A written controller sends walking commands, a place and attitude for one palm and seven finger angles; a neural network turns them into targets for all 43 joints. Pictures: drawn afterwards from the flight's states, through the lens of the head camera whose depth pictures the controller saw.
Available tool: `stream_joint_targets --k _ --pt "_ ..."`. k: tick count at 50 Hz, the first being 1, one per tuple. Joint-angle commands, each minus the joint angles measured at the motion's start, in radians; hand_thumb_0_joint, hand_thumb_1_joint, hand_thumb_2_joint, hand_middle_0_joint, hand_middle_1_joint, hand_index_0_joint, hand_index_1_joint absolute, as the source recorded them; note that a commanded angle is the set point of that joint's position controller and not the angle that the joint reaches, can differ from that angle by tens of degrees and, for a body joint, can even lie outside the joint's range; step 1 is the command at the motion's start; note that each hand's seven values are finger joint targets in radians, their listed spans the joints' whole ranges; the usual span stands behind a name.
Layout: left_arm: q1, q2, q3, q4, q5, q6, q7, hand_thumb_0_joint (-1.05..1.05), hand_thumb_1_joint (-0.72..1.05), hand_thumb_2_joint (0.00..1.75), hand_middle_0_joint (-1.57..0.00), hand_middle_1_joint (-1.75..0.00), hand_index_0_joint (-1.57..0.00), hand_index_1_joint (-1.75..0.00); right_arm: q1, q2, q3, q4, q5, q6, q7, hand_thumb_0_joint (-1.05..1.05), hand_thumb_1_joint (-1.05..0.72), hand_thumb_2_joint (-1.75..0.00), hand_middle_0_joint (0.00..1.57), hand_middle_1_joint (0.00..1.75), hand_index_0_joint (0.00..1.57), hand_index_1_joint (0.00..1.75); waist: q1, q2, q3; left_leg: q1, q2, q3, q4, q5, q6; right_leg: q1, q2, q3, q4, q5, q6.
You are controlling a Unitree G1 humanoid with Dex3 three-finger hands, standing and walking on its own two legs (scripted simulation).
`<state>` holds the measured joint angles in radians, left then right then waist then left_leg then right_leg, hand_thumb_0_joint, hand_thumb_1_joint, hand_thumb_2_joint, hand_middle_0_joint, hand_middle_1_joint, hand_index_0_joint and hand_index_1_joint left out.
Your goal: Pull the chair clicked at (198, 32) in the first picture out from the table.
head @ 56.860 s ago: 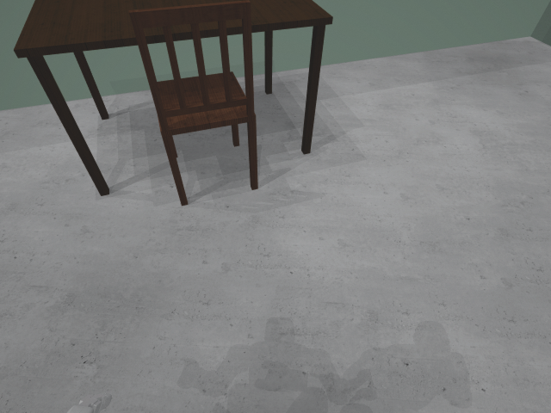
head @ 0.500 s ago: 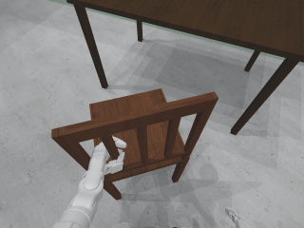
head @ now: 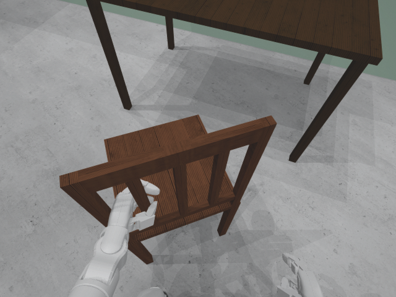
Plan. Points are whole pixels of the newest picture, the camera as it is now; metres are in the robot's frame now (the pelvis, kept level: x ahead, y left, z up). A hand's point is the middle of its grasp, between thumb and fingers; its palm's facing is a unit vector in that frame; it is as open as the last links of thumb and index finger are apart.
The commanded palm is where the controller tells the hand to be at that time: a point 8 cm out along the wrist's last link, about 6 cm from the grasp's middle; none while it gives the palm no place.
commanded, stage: step backward, pulling the chair out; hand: left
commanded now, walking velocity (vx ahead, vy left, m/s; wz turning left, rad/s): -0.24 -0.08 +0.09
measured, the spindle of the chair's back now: (181, 191) +0.35 +0.06 -0.09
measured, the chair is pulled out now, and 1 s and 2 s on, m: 0.53 0.60 0.60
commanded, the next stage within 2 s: stop walking, hand still on the chair in 0.18 s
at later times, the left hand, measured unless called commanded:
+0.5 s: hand (148, 242) +0.22 +0.11 -0.06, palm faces -0.03 -0.99 -0.15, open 5.5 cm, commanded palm +0.21 +0.17 -0.04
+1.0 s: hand (147, 246) +0.22 +0.12 -0.06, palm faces +0.00 -0.98 -0.19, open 5.6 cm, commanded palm +0.20 +0.17 -0.04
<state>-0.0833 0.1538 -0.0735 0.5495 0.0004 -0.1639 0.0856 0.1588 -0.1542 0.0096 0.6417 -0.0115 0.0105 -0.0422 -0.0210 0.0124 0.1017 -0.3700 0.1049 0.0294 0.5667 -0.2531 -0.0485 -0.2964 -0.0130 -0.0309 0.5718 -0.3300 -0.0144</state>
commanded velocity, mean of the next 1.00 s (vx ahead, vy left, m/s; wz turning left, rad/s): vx -0.02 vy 0.01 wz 0.03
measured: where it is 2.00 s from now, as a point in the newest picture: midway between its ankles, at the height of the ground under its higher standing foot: outside the picture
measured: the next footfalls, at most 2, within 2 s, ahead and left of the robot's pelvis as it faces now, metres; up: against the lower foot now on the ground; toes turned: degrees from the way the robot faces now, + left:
right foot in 0.02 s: +0.01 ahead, -0.14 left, +0.00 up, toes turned -2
left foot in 0.34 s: -0.05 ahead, +0.11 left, +0.00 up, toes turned +2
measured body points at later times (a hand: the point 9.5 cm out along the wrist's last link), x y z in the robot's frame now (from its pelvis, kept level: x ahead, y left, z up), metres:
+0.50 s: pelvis -0.08 +0.00 +0.00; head -0.03 +0.01 +0.45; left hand +0.22 +0.17 -0.04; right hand +0.05 -0.27 -0.10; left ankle -0.09 +0.11 -0.73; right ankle -0.03 -0.14 -0.73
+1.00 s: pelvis -0.05 -0.01 +0.01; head -0.04 -0.02 +0.46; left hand +0.21 +0.17 -0.04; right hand +0.07 -0.27 -0.11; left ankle -0.09 +0.11 -0.73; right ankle -0.03 -0.14 -0.73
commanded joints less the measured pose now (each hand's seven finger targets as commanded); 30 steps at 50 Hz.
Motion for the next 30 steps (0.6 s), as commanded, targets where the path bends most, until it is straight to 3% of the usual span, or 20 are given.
stream_joint_targets --k 1,2,3,4,5,6,7,9,12,14,15,16,18,20,21,22,25,26,28,30 --pt "-0.171 0.055 0.024 -0.136 0.034 -0.071 -0.017 0.00 0.90 0.90 -0.50 -1.45 -0.50 -1.45 0.028 -0.192 -0.078 -0.063 0.000 -0.029 -0.025 0.00 -0.90 -0.90 0.20 0.30 0.20 0.30 -0.023 0.140 -0.372 0.389 0.175 -0.139 0.047 0.756 0.106 0.048 -0.022 0.001 -0.237 0.289 0.009" --pt "-0.156 0.083 0.040 -0.115 0.036 -0.072 -0.018 0.00 0.90 0.90 -0.50 -1.45 -0.50 -1.45 0.026 -0.192 -0.075 -0.061 0.004 -0.027 -0.029 0.00 -0.90 -0.90 0.20 0.30 0.20 0.30 -0.025 0.106 -0.381 0.330 0.136 -0.094 0.067 0.670 0.084 0.105 -0.054 0.011 -0.227 0.470 0.006" --pt "-0.158 0.100 0.060 -0.092 0.030 -0.071 -0.014 0.00 0.90 0.90 -0.50 -1.45 -0.50 -1.45 0.044 -0.182 -0.076 -0.060 0.011 -0.021 -0.038 0.00 -0.90 -0.90 0.20 0.30 0.20 0.30 -0.038 -0.022 -0.416 0.270 0.077 -0.026 0.091 0.533 0.046 0.176 -0.098 0.033 -0.180 0.683 -0.008" --pt "-0.162 0.135 0.097 -0.064 0.020 -0.072 -0.008 0.00 0.90 0.90 -0.50 -1.45 -0.50 -1.45 0.035 -0.185 -0.085 -0.064 0.022 -0.019 -0.054 0.00 -0.90 -0.90 0.20 0.30 0.20 0.30 -0.035 -0.210 -0.446 0.169 0.015 0.007 0.159 0.265 0.017 0.255 -0.157 0.078 -0.123 0.886 -0.038" --pt "-0.160 0.131 0.097 -0.043 0.014 -0.072 -0.011 0.00 0.90 0.90 -0.50 -1.45 -0.50 -1.45 -0.014 -0.176 -0.076 -0.082 0.030 -0.021 -0.065 0.00 -0.90 -0.90 0.20 0.30 0.20 0.30 -0.019 -0.288 -0.420 0.055 -0.033 -0.009 0.225 -0.046 0.017 0.290 -0.222 0.123 -0.101 1.031 -0.055" --pt "-0.158 0.125 0.099 -0.018 0.010 -0.068 -0.017 0.00 0.90 0.90 -0.50 -1.45 -0.50 -1.45 -0.050 -0.166 -0.060 -0.095 0.034 -0.019 -0.069 0.00 -0.90 -0.90 0.20 0.30 0.20 0.30 -0.001 -0.278 -0.384 -0.013 -0.056 -0.048 0.285 -0.174 0.028 0.273 -0.263 0.141 -0.105 1.020 -0.057" --pt "-0.150 0.137 0.100 -0.004 0.000 -0.058 -0.012 0.00 0.90 0.90 -0.50 -1.45 -0.50 -1.45 -0.055 -0.167 -0.052 -0.095 0.036 -0.015 -0.067 0.00 -0.90 -0.90 0.20 0.30 0.20 0.30 0.006 -0.201 -0.353 -0.028 -0.058 -0.075 0.300 -0.195 0.033 0.233 -0.289 0.148 -0.124 0.906 -0.075" --pt "-0.140 0.133 0.116 0.001 0.001 -0.043 -0.002 0.00 0.90 0.90 -0.50 -1.45 -0.50 -1.45 -0.062 -0.158 -0.034 -0.087 0.030 -0.007 -0.065 0.00 -0.90 -0.90 0.20 0.30 0.20 0.30 0.008 -0.135 -0.333 -0.035 -0.062 -0.090 0.286 -0.190 0.027 0.209 -0.293 0.141 -0.097 0.816 -0.090" --pt "-0.132 0.129 0.110 0.025 -0.008 -0.029 0.011 0.00 0.90 0.90 -0.50 -1.45 -0.50 -1.45 -0.050 -0.171 -0.030 -0.077 0.037 0.002 -0.069 0.00 -0.90 -0.90 0.20 0.30 0.20 0.30 0.001 -0.151 -0.300 -0.012 -0.071 -0.080 0.195 -0.152 0.029 0.222 -0.283 0.113 -0.105 0.793 -0.084" --pt "-0.117 0.098 0.088 0.021 -0.014 -0.022 0.011 0.00 0.90 0.90 -0.50 -1.45 -0.50 -1.45 -0.032 -0.177 -0.034 -0.086 0.037 0.006 -0.072 0.00 -0.90 -0.90 0.20 0.30 0.20 0.30 0.003 -0.198 -0.299 0.017 -0.062 -0.070 0.081 -0.104 0.032 0.245 -0.266 0.112 -0.093 0.776 -0.076" --pt "-0.346 0.142 0.088 -0.165 -0.023 -0.033 0.013 0.00 0.90 0.90 -0.50 -1.45 -0.50 -1.45 -0.042 -0.183 -0.031 -0.095 0.042 0.003 -0.078 0.00 -0.90 -0.90 0.20 0.30 0.20 0.30 0.001 -0.184 -0.312 0.075 -0.049 -0.072 0.001 -0.053 0.040 0.245 -0.260 0.128 -0.087 0.731 -0.063" --pt "-0.347 0.130 0.082 -0.167 -0.030 -0.027 0.019 0.00 0.90 0.90 -0.50 -1.45 -0.50 -1.45 -0.029 -0.182 -0.035 -0.091 0.040 0.000 -0.087 0.00 -0.90 -0.90 0.20 0.30 0.20 0.30 -0.008 -0.147 -0.312 0.143 -0.026 -0.068 -0.096 0.070 0.052 0.220 -0.235 0.101 -0.074 0.598 -0.040" --pt "-0.315 0.086 0.057 -0.171 -0.034 -0.012 0.019 0.00 0.90 0.90 -0.50 -1.45 -0.50 -1.45 -0.017 -0.215 -0.045 -0.111 0.035 0.001 -0.083 0.00 -0.90 -0.90 0.20 0.30 0.20 0.30 0.016 0.087 -0.293 0.197 0.093 -0.193 -0.183 0.323 0.114 0.151 -0.085 0.027 -0.020 0.288 0.028" --pt "-0.346 0.046 0.016 -0.184 -0.027 -0.001 0.012 0.00 0.90 0.90 -0.50 -1.45 -0.50 -1.45 -0.033 -0.178 -0.027 -0.118 0.030 -0.004 -0.067 0.00 -0.90 -0.90 0.20 0.30 0.20 0.30 0.013 0.277 -0.310 0.183 0.111 -0.230 -0.170 0.411 0.150 0.155 -0.048 0.005 0.008 0.159 0.024" --pt "-0.362 0.055 0.024 -0.172 -0.018 0.003 0.014 0.00 0.90 0.90 -0.50 -1.45 -0.50 -1.45 -0.020 -0.181 -0.029 -0.111 0.028 -0.010 -0.059 0.00 -0.90 -0.90 0.20 0.30 0.20 0.30 0.015 0.297 -0.309 0.178 0.108 -0.221 -0.179 0.384 0.144 0.161 -0.040 -0.002 -0.009 0.068 0.017" --pt "-0.353 0.074 0.039 -0.165 -0.014 0.008 0.018 0.00 0.90 0.90 -0.50 -1.45 -0.50 -1.45 -0.004 -0.185 -0.036 -0.109 0.033 -0.014 -0.054 0.00 -0.90 -0.90 0.20 0.30 0.20 0.30 0.015 0.281 -0.308 0.164 0.103 -0.205 -0.185 0.303 0.139 0.178 -0.032 -0.002 -0.037 0.031 0.017" --pt "-0.363 0.074 0.042 -0.104 -0.015 0.018 0.022 0.00 0.90 0.90 -0.50 -1.45 -0.50 -1.45 0.018 -0.189 -0.035 -0.111 0.042 -0.023 -0.049 0.00 -0.90 -0.90 0.20 0.30 0.20 0.30 0.011 0.084 -0.326 0.157 0.043 -0.143 -0.160 0.128 0.095 0.229 -0.045 0.029 -0.147 0.133 0.014" --pt "-0.381 0.074 0.036 -0.098 -0.015 0.017 0.022 0.00 0.90 0.90 -0.50 -1.45 -0.50 -1.45 0.020 -0.191 -0.034 -0.110 0.041 -0.026 -0.051 0.00 -0.90 -0.90 0.20 0.30 0.20 0.30 0.005 0.058 -0.335 0.156 0.029 -0.130 -0.163 0.101 0.086 0.239 -0.054 0.042 -0.156 0.155 0.010" --pt "-0.367 0.084 0.041 -0.032 -0.009 0.019 0.022 0.00 0.90 0.90 -0.50 -1.45 -0.50 -1.45 0.021 -0.188 -0.029 -0.096 0.040 -0.028 -0.055 0.00 -0.90 -0.90 0.20 0.30 0.20 0.30 0.004 0.059 -0.279 0.098 0.019 -0.119 -0.216 -0.078 0.081 0.207 -0.057 0.047 -0.174 0.039 0.015" --pt "-0.366 0.084 0.042 0.006 -0.012 0.017 0.024 0.00 0.90 0.90 -0.50 -1.45 -0.50 -1.45 0.029 -0.186 -0.025 -0.088 0.038 -0.026 -0.057 0.00 -0.90 -0.90 0.20 0.30 0.20 0.30 0.005 0.017 -0.237 0.097 0.009 -0.112 -0.222 -0.135 0.083 0.164 -0.057 0.066 -0.197 0.000 0.010"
